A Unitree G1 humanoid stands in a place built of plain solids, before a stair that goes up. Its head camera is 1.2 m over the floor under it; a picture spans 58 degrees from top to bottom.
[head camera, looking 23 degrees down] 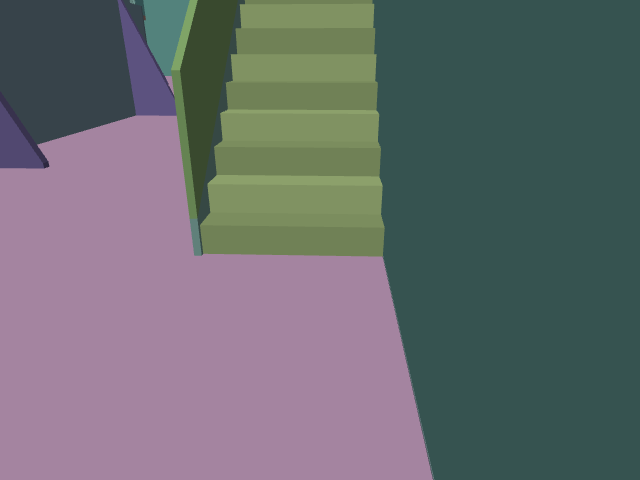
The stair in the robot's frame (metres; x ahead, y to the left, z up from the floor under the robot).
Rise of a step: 0.20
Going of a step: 0.25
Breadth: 1.18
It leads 2 degrees to the right of straight ahead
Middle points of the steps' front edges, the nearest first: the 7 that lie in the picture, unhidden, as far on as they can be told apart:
2.57 0.18 0.20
2.82 0.17 0.41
3.06 0.16 0.61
3.31 0.15 0.81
3.56 0.14 1.01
3.80 0.14 1.22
4.05 0.13 1.42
